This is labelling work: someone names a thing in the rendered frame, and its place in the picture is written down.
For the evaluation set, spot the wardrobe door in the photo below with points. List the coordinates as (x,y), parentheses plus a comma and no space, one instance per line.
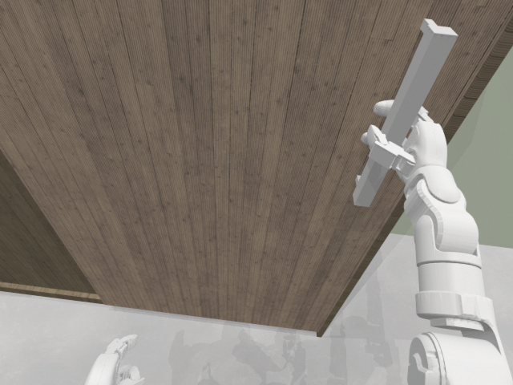
(31,252)
(199,157)

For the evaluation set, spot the right robot hand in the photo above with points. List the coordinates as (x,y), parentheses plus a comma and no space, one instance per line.
(425,146)

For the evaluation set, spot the left robot hand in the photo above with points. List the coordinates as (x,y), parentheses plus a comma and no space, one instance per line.
(106,371)

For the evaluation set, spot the handle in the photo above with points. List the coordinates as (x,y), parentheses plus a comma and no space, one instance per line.
(431,54)

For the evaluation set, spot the right robot forearm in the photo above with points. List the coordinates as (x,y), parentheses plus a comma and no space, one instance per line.
(451,290)

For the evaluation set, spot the robot right upper arm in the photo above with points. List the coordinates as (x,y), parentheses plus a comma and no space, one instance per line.
(444,359)

